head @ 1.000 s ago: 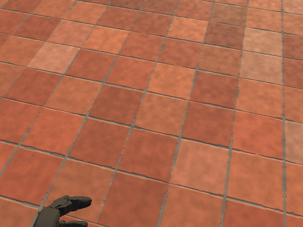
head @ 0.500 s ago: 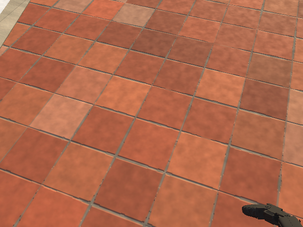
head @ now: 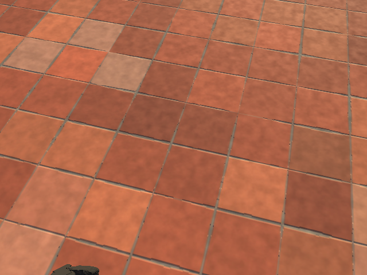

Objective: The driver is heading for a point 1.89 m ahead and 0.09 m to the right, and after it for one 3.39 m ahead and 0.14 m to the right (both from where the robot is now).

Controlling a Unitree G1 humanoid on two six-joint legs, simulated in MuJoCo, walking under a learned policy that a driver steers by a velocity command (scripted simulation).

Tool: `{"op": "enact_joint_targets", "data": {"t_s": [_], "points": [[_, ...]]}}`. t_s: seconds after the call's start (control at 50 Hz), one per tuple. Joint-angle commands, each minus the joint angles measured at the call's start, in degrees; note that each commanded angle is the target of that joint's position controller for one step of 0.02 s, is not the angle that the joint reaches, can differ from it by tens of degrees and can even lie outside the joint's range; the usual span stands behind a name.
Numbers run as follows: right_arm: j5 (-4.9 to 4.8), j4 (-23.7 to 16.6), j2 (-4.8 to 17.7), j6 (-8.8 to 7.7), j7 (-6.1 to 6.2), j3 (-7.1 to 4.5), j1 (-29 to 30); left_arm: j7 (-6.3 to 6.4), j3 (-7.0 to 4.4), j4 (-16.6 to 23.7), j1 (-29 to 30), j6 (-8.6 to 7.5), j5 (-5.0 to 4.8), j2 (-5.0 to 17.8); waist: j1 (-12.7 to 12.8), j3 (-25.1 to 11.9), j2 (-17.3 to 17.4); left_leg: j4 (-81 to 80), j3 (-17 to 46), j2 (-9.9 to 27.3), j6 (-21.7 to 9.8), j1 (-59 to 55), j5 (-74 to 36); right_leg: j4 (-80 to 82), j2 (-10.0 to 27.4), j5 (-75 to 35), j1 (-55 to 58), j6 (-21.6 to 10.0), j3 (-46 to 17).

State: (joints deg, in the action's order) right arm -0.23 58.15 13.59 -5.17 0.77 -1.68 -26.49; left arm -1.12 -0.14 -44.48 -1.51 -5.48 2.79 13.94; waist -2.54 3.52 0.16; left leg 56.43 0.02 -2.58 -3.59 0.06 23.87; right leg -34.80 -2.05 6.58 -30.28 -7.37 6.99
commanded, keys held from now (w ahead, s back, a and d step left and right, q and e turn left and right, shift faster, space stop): shift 1.00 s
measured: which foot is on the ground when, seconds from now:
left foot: up 0.00-0.34, down 0.36-1.00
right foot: down 0.00-0.36, up 0.38-0.64, down 0.66-1.00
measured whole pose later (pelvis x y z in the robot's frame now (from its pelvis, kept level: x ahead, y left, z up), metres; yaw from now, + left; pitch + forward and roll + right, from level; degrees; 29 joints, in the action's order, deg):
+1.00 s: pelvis +0.36 -0.02 +0.02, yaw -1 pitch +0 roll +0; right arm 0.3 57.2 12.9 -0.5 1.6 -2.5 -10.3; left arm 1.9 -1.3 -60.7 -13.2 -1.6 0.1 11.7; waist 0.2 0.8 0.0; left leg 29.2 0.0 -0.3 -0.2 18.4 10.8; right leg -30.8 0.6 19.1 -11.8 0.1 0.0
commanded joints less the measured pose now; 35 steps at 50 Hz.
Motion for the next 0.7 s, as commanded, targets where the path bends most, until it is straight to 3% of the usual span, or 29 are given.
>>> {"op": "enact_joint_targets", "data": {"t_s": [0.02,0.04,0.06,0.08,0.12,0.18,0.22,0.26,0.3,0.34,0.36,0.38,0.4,0.42,0.44,0.46,0.48,0.5,0.54,0.58,0.64,0.66,0.68,0.7], "points": [[-0.88,-6.63,6.29,-1.36,0.83,-0.88,1.71,0.25,-4.22,-4.40,-19.42,-0.08,-1.03,10.04,7.24,-16.36,-1.53,30.42,5.57,2.11,-0.36,38.07,-1.82,10.50,22.97,-32.66,46.33,-12.14,-32.63],[0.00,-7.21,4.99,-1.40,0.69,-0.54,4.15,0.17,-3.43,-5.28,-17.23,-0.48,-0.91,6.43,5.29,-9.03,2.17,25.01,4.85,3.68,-0.19,37.35,-2.57,12.62,20.49,-37.37,36.55,-9.89,-26.05],[-2.14,-7.72,6.70,-1.64,0.11,-1.53,7.88,-0.71,-2.22,-3.31,-11.46,-1.74,-3.57,2.71,4.92,-8.75,0.10,23.97,5.96,5.67,0.50,35.62,-0.69,15.77,17.50,-35.39,31.88,-9.08,-21.00],[-2.48,-8.38,6.35,-0.98,-0.33,-1.64,7.17,-1.18,-1.92,-4.35,-10.53,-2.38,-3.03,2.71,2.14,-7.42,-1.73,21.14,5.49,7.07,0.30,32.12,-2.26,17.67,16.15,-37.23,26.44,-7.71,-18.18],[-1.51,-8.71,3.91,0.11,-0.49,-1.32,6.65,-1.19,-1.86,-5.76,-9.50,-2.83,-3.08,3.40,-0.44,-4.99,-1.72,12.19,4.03,7.90,1.24,30.03,-3.64,20.58,14.23,-40.38,20.37,-6.99,-14.03],[-0.26,-11.33,1.43,-0.13,-0.76,-0.11,12.86,0.49,-2.65,-6.49,-7.73,-2.29,-3.03,7.45,-0.72,-2.70,-2.57,-8.74,-1.03,5.72,3.04,25.30,-15.28,21.81,8.66,-44.70,12.61,-5.05,-5.67],[0.16,-12.15,2.02,-0.58,-1.38,-0.01,18.41,1.53,-3.01,-7.80,-12.57,-1.81,-3.43,8.76,2.81,-5.42,-3.23,-19.50,-2.82,3.02,3.58,22.37,-29.32,20.87,7.07,-40.25,16.30,-3.37,-4.26],[0.21,-13.23,3.49,-0.51,-1.85,-0.25,21.84,1.90,-3.13,-9.09,-15.02,-1.29,-3.73,9.55,4.27,-6.19,-4.00,-25.23,-1.80,2.10,3.07,21.51,-35.09,19.65,8.47,-34.82,20.27,-2.09,-5.85],[0.66,-13.89,5.69,-0.66,-2.13,-0.81,23.11,2.05,-3.15,-9.92,-14.74,-0.66,-3.78,9.34,3.62,-5.87,-4.77,-28.46,-0.57,2.08,1.44,21.05,-34.86,16.50,10.06,-31.54,23.40,-1.09,-7.51],[1.54,-11.12,8.00,-1.12,-2.06,-1.95,16.21,2.15,-3.16,-9.97,-12.54,0.19,-3.54,9.16,-0.44,-8.21,-4.48,-31.32,-0.99,0.78,-0.61,14.76,-36.28,7.57,9.45,-34.25,25.71,0.67,-7.50],[2.01,-9.63,10.00,-1.39,-1.74,-2.64,12.48,2.07,-3.03,-9.82,-13.27,0.50,-3.16,8.76,-1.62,-10.30,-1.87,-32.58,0.01,2.64,-1.87,9.03,-50.07,-0.62,6.27,-30.09,24.90,2.85,-5.97],[3.44,-9.82,12.98,-1.15,-1.26,-2.92,10.70,1.71,-2.10,-9.88,-18.08,0.29,-2.06,6.09,-0.07,-16.37,6.15,-26.02,9.38,13.17,-8.33,-5.35,-78.23,-15.31,2.08,-8.97,14.16,5.79,-4.97],[4.10,-9.40,8.70,-0.40,-1.34,-1.31,9.23,0.82,-0.33,-12.78,-27.24,0.60,-2.86,0.68,1.77,-26.55,15.73,-24.89,23.38,25.99,-20.02,-16.16,-89.25,-31.92,-1.91,31.70,5.00,8.91,-9.37],[2.19,-9.44,5.47,0.19,-1.92,-0.55,9.34,0.23,-1.49,-13.51,-25.37,1.33,-3.87,6.10,0.19,-27.77,8.98,-26.89,24.68,24.23,-19.46,-13.30,-77.17,-35.32,-0.12,35.43,3.55,9.00,-14.99],[0.80,-10.16,6.19,0.62,-2.00,-0.62,14.07,0.40,-2.36,-11.63,-19.37,2.23,-4.36,8.60,0.74,-20.90,5.34,-29.43,21.72,21.98,-17.00,-6.23,-64.28,-35.28,1.87,33.23,0.65,9.32,-14.15],[0.57,-10.79,5.91,1.02,-1.81,-0.36,18.16,1.23,-2.64,-10.89,-15.64,3.40,-4.02,8.27,1.93,-15.42,1.44,-32.42,20.07,20.28,-14.90,2.16,-51.76,-32.96,3.59,30.17,0.14,9.82,-12.54],[0.83,-11.41,5.64,1.49,-1.50,-0.16,21.57,2.08,-2.90,-10.74,-14.13,4.75,-3.56,7.76,3.40,-11.55,0.34,-35.70,18.35,18.83,-12.96,11.02,-41.41,-29.02,4.95,27.78,2.71,10.20,-11.98],[1.56,-11.66,7.07,2.18,-1.24,-0.61,23.84,2.63,-2.74,-10.54,-14.37,5.85,-3.37,6.59,4.98,-9.51,3.05,-38.31,16.12,16.60,-11.02,17.98,-33.11,-23.18,5.33,25.51,7.04,10.41,-10.66],[2.47,-11.62,7.53,3.02,-0.70,-1.07,24.20,3.52,-2.26,-11.41,-15.40,6.66,-3.05,4.16,5.21,-10.00,6.77,-40.28,12.56,13.61,-9.89,22.10,-28.15,-15.13,4.04,22.07,12.78,10.55,-8.23],[1.91,-10.99,6.96,3.20,-0.12,-1.08,22.94,3.73,-2.30,-12.11,-15.41,6.87,-2.97,3.95,4.93,-12.81,6.69,-40.86,11.97,13.45,-9.33,21.30,-21.13,-8.86,4.00,15.29,16.64,9.81,-8.02],[0.58,-10.02,6.67,3.80,0.53,-1.05,22.67,3.32,-2.58,-12.78,-14.34,6.99,-2.02,4.07,5.74,-10.89,6.33,-41.75,10.40,11.05,-5.48,25.19,-0.16,2.21,2.90,5.47,22.66,7.51,-6.17],[0.57,-9.10,5.74,3.81,0.56,-0.77,21.01,3.24,-2.69,-12.36,-13.33,7.00,-1.21,4.79,5.55,-9.03,5.37,-41.79,9.83,9.83,-2.82,26.80,6.14,5.30,4.12,4.88,23.32,6.27,-7.31],[0.86,-8.60,5.19,3.76,0.52,-0.63,19.86,3.35,-2.88,-11.54,-12.34,6.89,-0.71,6.73,4.62,-6.30,2.68,-39.40,8.31,8.05,-0.35,27.96,8.07,9.56,7.91,8.03,21.78,4.45,-11.28],[0.74,-8.80,5.30,3.90,0.64,-1.10,18.74,3.36,-3.58,-12.10,-10.96,6.57,-1.53,9.39,1.99,-3.39,-4.09,-37.44,3.24,3.98,1.51,23.45,3.56,11.50,8.25,19.87,12.36,2.85,-12.32]]}}
Keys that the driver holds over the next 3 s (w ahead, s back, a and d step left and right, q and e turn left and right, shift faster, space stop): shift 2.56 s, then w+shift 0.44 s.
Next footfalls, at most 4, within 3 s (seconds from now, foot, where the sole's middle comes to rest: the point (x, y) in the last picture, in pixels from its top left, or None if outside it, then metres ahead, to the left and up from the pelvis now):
0.36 left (156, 269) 0.46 0.10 -0.75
0.66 right None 0.37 -0.14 -0.75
2.88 left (144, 244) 0.54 0.15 -0.75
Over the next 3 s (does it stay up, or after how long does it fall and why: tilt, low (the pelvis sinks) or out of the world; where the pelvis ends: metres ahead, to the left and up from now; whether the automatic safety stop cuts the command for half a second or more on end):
stays up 0.52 0.05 0.02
